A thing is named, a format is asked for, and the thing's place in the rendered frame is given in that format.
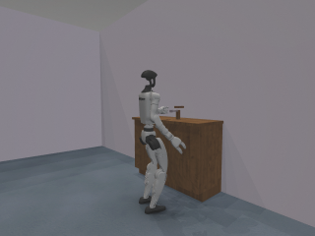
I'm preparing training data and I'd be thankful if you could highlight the robot right foot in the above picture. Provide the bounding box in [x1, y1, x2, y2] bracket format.
[145, 205, 166, 214]

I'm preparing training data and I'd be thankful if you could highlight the right robot upper arm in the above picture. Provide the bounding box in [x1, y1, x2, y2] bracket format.
[150, 92, 160, 123]

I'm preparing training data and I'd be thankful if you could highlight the robot left shin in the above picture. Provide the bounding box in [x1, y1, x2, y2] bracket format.
[143, 168, 158, 199]

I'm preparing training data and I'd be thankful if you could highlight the robot left hand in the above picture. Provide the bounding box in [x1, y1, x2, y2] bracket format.
[160, 106, 168, 114]

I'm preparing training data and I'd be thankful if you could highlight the robot right hand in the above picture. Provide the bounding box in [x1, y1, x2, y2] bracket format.
[170, 137, 186, 154]

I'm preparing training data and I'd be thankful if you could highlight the counter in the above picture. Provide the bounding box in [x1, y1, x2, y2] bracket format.
[132, 106, 223, 202]

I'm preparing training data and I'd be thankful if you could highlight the robot right forearm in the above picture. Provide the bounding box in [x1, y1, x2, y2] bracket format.
[153, 115, 174, 141]

